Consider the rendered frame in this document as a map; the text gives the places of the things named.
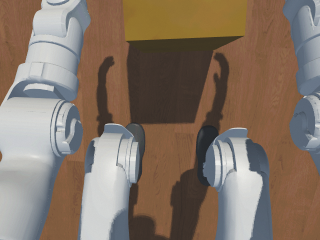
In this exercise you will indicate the robot left foot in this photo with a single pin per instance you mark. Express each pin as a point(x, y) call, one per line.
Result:
point(139, 134)

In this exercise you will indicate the right robot shin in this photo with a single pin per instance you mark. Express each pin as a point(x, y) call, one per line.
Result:
point(238, 132)

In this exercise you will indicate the left robot forearm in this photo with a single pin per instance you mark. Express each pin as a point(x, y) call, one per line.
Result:
point(54, 52)

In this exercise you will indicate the robot right upper arm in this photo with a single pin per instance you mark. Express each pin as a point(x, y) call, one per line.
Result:
point(305, 126)

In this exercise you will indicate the carton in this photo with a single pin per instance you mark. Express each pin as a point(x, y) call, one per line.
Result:
point(158, 26)

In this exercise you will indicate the right robot forearm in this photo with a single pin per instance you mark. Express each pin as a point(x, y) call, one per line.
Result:
point(304, 19)

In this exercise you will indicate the robot left upper arm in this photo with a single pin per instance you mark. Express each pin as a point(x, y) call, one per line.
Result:
point(36, 134)

